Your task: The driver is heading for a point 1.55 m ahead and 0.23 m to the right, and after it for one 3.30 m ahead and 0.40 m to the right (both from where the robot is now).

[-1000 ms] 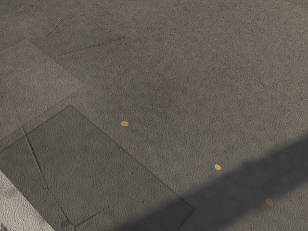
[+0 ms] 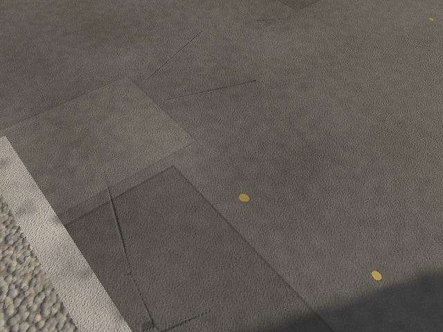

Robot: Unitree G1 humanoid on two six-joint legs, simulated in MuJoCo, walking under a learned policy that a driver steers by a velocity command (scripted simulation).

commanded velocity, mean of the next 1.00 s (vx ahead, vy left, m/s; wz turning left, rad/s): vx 0.31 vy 0.00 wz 0.00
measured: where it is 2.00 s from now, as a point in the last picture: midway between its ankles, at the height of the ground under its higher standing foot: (242, 230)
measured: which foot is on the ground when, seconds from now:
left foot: down 0.00-0.36, up 0.38-0.82, down 0.84-1.00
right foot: down 0.00-0.86, up 0.88-1.00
